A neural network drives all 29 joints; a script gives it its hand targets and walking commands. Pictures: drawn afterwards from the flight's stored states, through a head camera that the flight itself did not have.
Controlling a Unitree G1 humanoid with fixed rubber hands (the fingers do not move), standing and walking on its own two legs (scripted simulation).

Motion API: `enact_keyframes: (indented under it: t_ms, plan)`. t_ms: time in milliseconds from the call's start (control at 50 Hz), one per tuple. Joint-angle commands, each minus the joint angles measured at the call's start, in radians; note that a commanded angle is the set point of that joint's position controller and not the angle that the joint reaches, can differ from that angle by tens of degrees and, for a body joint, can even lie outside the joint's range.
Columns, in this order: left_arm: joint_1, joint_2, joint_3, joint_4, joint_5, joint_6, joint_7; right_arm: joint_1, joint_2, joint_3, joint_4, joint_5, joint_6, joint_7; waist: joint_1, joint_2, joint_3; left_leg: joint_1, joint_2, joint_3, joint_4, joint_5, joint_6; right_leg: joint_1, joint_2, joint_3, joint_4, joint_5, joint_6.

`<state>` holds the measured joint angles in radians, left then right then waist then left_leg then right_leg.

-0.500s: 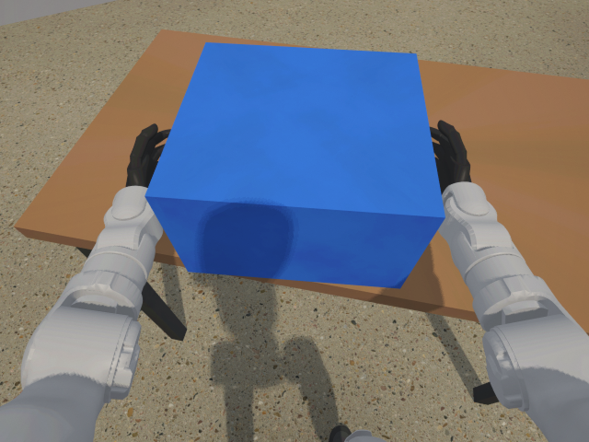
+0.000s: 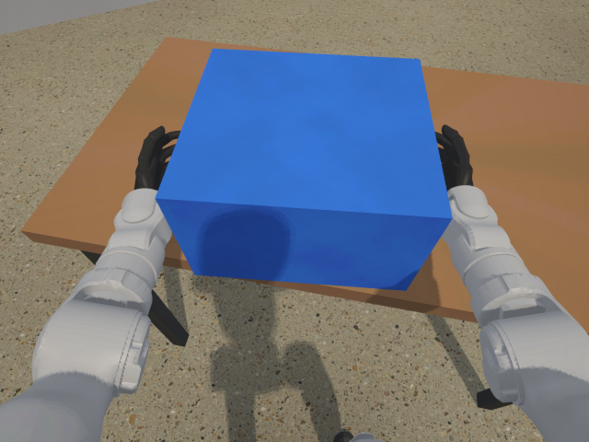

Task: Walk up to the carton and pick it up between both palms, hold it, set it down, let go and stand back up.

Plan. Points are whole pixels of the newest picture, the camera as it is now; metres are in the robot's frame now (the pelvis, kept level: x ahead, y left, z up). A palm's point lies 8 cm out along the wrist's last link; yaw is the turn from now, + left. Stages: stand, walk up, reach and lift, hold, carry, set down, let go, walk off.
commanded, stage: reach and lift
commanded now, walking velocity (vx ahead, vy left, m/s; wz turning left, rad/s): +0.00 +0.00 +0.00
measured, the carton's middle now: (307, 167) +0.48 +0.00 +0.07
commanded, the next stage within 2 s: none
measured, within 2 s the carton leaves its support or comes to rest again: leaves its support in 1.12 s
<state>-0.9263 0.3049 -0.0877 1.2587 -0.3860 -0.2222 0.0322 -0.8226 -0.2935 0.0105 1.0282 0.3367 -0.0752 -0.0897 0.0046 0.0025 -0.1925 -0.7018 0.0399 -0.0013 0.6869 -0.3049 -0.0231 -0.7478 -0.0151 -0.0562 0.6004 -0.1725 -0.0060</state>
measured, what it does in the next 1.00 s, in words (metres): stands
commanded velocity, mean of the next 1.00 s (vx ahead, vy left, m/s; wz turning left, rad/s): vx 0.00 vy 0.00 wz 0.00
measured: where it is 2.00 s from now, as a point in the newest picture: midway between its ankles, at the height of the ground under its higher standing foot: outside the picture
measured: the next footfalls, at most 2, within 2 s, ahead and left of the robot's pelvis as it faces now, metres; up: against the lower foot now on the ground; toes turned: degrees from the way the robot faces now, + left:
none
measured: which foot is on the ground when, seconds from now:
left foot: down 0.00-1.00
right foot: down 0.00-1.00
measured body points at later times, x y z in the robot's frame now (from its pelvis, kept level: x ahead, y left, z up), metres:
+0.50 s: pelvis +0.02 +0.01 +0.02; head +0.08 +0.01 +0.46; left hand +0.45 +0.20 +0.08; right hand +0.45 -0.20 +0.08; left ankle +0.00 +0.13 -0.72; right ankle +0.06 -0.12 -0.72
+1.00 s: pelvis +0.04 +0.00 +0.03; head +0.09 +0.00 +0.47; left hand +0.45 +0.20 +0.08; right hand +0.46 -0.20 +0.08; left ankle +0.00 +0.13 -0.72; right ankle +0.06 -0.12 -0.72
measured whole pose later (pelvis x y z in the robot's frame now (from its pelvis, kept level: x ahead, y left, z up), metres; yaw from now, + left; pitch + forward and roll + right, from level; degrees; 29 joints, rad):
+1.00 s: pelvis +0.04 +0.00 +0.03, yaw +2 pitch +16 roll -1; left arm -0.73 0.18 0.07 1.17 -0.14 -0.32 -0.04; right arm -0.60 -0.19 -0.22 0.91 0.01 -0.21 -0.09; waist 0.02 0.02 -0.20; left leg -0.45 0.02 -0.02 0.37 -0.21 -0.02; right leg -0.49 -0.03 -0.08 0.31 -0.10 0.01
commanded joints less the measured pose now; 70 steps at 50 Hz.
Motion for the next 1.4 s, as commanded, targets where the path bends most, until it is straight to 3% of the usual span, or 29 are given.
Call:
enact_keyframes:
  t_ms: [0, 300, 380, 460, 560, 680, 820, 1140, 1380]
  plan:
    - [-0.540, 0.062, 0.010, -0.200, 0.017, -0.063, 0.000, -0.607, -0.003, 0.036, -0.227, -0.018, -0.052, 0.055, 0.027, 0.003, -0.693, 0.122, -0.059, 0.025, -0.091, 0.297, -0.033, 0.605, 0.033, 0.045, -0.019, 0.193, -0.007]
    - [-0.541, -0.113, 0.056, -0.241, 0.096, -0.080, -0.026, -0.587, 0.147, -0.011, -0.258, -0.124, -0.077, 0.103, 0.026, 0.013, -0.681, 0.203, -0.057, 0.024, -0.151, 0.337, -0.042, 0.628, 0.032, 0.031, -0.073, 0.204, -0.013]
    - [-0.545, -0.269, 0.065, -0.264, 0.155, -0.093, -0.064, -0.563, 0.306, -0.008, -0.277, -0.208, -0.102, 0.139, 0.018, 0.024, -0.672, 0.265, -0.061, 0.025, -0.192, 0.380, -0.046, 0.650, 0.029, 0.018, -0.111, 0.235, -0.012]
    - [-0.532, -0.534, 0.046, -0.266, 0.254, -0.126, -0.139, -0.545, 0.576, 0.004, -0.291, -0.354, -0.137, 0.200, 0.006, 0.017, -0.623, 0.322, -0.060, 0.024, -0.268, 0.401, -0.043, 0.691, 0.024, -0.005, -0.168, 0.252, -0.006]
    - [-0.513, -0.631, 0.031, -0.231, 0.310, -0.169, -0.173, -0.517, 0.681, 0.021, -0.271, -0.454, -0.185, 0.232, 0.017, -0.014, -0.557, 0.304, -0.050, 0.031, -0.339, 0.406, -0.037, 0.760, 0.014, -0.013, -0.203, 0.303, 0.006]
    - [-0.501, -0.670, 0.005, -0.255, 0.316, -0.190, -0.169, -0.507, 0.732, 0.098, -0.282, -0.435, -0.219, 0.214, 0.026, -0.037, -0.523, 0.290, -0.048, 0.025, -0.352, 0.466, -0.033, 0.836, 0.009, 0.005, -0.201, 0.404, 0.025]
    - [-0.514, -0.729, -0.044, -0.339, 0.310, -0.197, -0.156, -0.535, 0.773, 0.167, -0.348, -0.408, -0.238, 0.199, 0.032, -0.031, -0.581, 0.299, -0.050, 0.007, -0.340, 0.506, -0.038, 0.848, 0.011, 0.015, -0.202, 0.431, 0.024]
    - [-0.529, -0.757, -0.094, -0.495, 0.288, -0.189, -0.135, -0.558, 0.770, 0.236, -0.431, -0.359, -0.252, 0.170, 0.005, -0.047, -0.702, 0.246, -0.056, -0.024, -0.320, 0.530, -0.027, 0.900, 0.022, 0.035, -0.187, 0.521, 0.036]
    - [-0.472, -0.765, -0.168, -0.768, 0.259, -0.095, -0.129, -0.478, 0.751, 0.318, -0.581, -0.299, -0.209, 0.152, -0.020, -0.016, -0.779, 0.280, -0.054, -0.043, -0.307, 0.634, -0.040, 0.966, 0.027, 0.040, -0.177, 0.642, 0.044]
